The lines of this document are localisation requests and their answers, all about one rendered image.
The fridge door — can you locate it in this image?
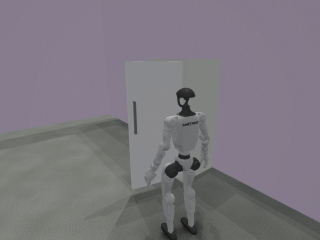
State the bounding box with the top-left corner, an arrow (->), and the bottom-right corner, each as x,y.
125,61 -> 183,190

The handle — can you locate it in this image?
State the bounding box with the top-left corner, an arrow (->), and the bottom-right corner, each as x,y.
132,101 -> 137,135

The right robot upper arm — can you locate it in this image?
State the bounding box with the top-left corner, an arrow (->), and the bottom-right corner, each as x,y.
195,112 -> 209,141

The right robot hand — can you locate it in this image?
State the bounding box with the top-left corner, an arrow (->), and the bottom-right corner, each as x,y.
198,154 -> 209,169

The robot foot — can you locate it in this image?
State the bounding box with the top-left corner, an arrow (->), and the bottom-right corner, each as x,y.
181,217 -> 197,235
161,223 -> 177,240

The robot right forearm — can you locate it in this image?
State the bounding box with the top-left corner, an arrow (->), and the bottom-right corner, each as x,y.
200,137 -> 210,156

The robot left forearm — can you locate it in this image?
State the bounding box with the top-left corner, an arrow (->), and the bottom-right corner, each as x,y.
149,141 -> 166,172

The left robot foot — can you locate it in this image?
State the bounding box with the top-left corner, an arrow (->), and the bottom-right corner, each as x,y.
161,223 -> 177,240

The left robot upper arm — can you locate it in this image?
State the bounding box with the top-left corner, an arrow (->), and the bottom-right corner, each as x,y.
162,115 -> 177,151

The left robot hand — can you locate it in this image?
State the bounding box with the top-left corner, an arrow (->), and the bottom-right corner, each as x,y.
144,168 -> 157,188

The right robot foot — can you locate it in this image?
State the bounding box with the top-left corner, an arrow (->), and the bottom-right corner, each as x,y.
181,217 -> 197,235

